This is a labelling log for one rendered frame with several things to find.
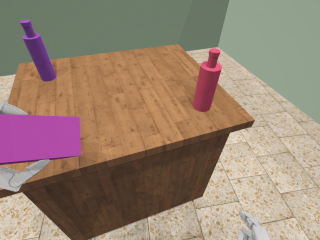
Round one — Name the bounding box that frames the table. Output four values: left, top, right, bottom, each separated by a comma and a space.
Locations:
0, 44, 255, 240

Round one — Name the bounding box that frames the right robot hand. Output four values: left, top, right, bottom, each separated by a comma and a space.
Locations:
235, 210, 271, 240

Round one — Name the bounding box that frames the left robot hand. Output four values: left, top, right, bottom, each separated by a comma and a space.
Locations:
0, 101, 50, 192

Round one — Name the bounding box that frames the sponge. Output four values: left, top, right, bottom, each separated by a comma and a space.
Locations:
0, 114, 81, 165

